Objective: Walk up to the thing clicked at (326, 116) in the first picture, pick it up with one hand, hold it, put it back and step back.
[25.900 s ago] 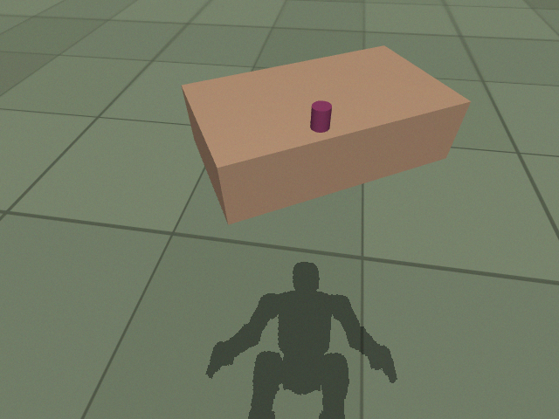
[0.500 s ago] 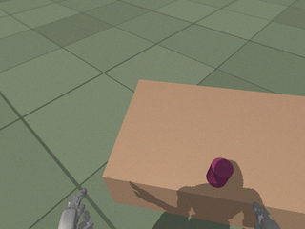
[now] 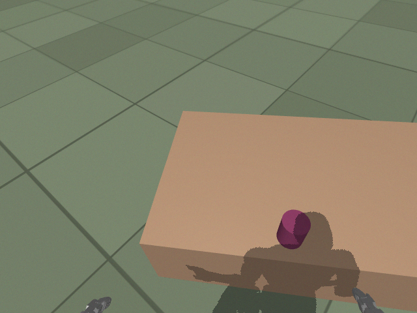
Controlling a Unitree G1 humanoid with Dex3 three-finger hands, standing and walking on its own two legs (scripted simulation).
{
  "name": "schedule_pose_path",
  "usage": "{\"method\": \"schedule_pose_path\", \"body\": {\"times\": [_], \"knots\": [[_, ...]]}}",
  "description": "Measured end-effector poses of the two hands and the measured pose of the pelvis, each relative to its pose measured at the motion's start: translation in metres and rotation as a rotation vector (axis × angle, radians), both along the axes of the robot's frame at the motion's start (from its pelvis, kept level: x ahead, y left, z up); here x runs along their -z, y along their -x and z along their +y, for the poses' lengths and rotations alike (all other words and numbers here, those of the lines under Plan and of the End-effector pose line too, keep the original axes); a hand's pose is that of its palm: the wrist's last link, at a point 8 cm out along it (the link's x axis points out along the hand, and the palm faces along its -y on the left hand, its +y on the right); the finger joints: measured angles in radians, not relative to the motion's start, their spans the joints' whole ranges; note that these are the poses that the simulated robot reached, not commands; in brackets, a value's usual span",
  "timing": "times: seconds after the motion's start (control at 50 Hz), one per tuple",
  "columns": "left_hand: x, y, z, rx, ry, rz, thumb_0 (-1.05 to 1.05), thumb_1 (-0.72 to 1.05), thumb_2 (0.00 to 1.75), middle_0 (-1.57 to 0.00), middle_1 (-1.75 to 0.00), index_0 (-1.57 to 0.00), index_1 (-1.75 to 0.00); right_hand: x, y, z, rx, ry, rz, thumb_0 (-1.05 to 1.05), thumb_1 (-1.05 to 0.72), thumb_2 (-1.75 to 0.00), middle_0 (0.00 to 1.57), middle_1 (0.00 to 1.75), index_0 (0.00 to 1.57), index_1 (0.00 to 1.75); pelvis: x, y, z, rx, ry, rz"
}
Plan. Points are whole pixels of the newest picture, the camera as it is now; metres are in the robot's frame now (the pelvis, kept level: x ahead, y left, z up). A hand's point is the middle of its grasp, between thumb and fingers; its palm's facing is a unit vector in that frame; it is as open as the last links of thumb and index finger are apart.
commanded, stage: stand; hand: right
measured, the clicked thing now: (292, 229) +0.46 -0.23 -0.33
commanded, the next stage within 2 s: none
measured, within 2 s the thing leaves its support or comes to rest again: neither
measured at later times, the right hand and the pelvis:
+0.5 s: hand out of the picture +0.03 -0.26 -0.13, palm faces -0.01 +0.94 -0.34, open 7.8 cm; pelvis -0.01 -0.02 +0.03, yaw +1 degrees
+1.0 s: hand out of the picture +0.05 -0.24 -0.13, palm faces -0.04 +0.94 -0.33, open 7.4 cm; pelvis +0.00 +0.00 +0.04, yaw +0 degrees
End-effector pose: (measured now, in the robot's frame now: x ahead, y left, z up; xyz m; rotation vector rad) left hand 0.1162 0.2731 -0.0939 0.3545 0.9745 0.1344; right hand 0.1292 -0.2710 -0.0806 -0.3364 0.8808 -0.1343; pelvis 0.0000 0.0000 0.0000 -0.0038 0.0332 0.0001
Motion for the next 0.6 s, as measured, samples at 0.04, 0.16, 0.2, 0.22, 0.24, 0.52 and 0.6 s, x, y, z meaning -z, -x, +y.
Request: {"method": "schedule_pose_path", "body": {"times": [0.04, 0.16, 0.2, 0.22, 0.24, 0.52, 0.6], "knots": [[-0.003, 0.009, 0.004, -0.021, -0.012, 0.032, 0.01, 0.90, 0.90, -0.21, -0.31, -0.20, -0.31, 0.004, 0.009, -0.008, 0.022, 0.002, 0.038, -0.01, 0.42, -0.18, 0.13, 0.15, 0.12, 0.15, -0.004, -0.001, -0.003, -0.001, -0.004, -0.013], [-0.006, 0.030, 0.005, -0.072, -0.017, 0.111, 0.01, 0.91, 0.90, -0.21, -0.31, -0.20, -0.30, 0.010, 0.039, -0.020, 0.064, 0.004, 0.145, -0.01, 0.09, -0.51, 0.18, 0.24, 0.17, 0.24, -0.015, -0.001, -0.011, -0.007, -0.010, -0.044], [-0.006, 0.034, 0.002, -0.083, -0.007, 0.129, 0.01, 0.91, 0.90, -0.21, -0.31, -0.20, -0.30, 0.011, 0.049, -0.022, 0.073, 0.003, 0.176, -0.01, -0.05, -0.61, 0.18, 0.26, 0.18, 0.26, -0.019, 0.000, -0.013, -0.007, -0.010, -0.054], [-0.006, 0.036, 0.000, -0.087, -0.002, 0.136, 0.01, 0.91, 0.90, -0.21, -0.31, -0.20, -0.30, 0.011, 0.053, -0.023, 0.078, 0.003, 0.191, -0.01, -0.12, -0.66, 0.19, 0.27, 0.18, 0.26, -0.021, 0.000, -0.014, -0.008, -0.009, -0.059], [-0.006, 0.038, -0.002, -0.090, 0.004, 0.142, 0.01, 0.91, 0.90, -0.21, -0.31, -0.20, -0.30, 0.011, 0.058, -0.024, 0.083, 0.002, 0.205, -0.01, -0.20, -0.69, 0.19, 0.27, 0.19, 0.27, -0.022, 0.001, -0.015, -0.008, -0.008, -0.064], [-0.001, 0.063, -0.014, -0.116, 0.051, 0.227, 0.01, 0.91, 0.90, -0.21, -0.31, -0.20, -0.30, 0.008, 0.105, -0.033, 0.138, 0.010, 0.349, 0.00, -0.84, -0.89, 0.20, 0.29, 0.20, 0.29, -0.034, 0.011, -0.019, -0.012, -0.002, -0.097], [0.000, 0.070, -0.009, -0.127, 0.047, 0.250, 0.01, 0.91, 0.90, -0.21, -0.31, -0.20, -0.30, 0.008, 0.114, -0.033, 0.143, 0.013, 0.380, 0.00, -0.87, -0.89, 0.20, 0.30, 0.20, 0.29, -0.035, 0.012, -0.017, -0.012, 0.000, -0.098]]}}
